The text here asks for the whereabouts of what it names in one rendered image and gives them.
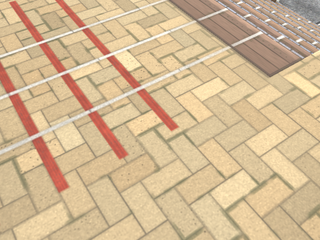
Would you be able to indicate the stairs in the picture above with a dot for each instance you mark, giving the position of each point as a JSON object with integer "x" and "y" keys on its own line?
{"x": 274, "y": 33}

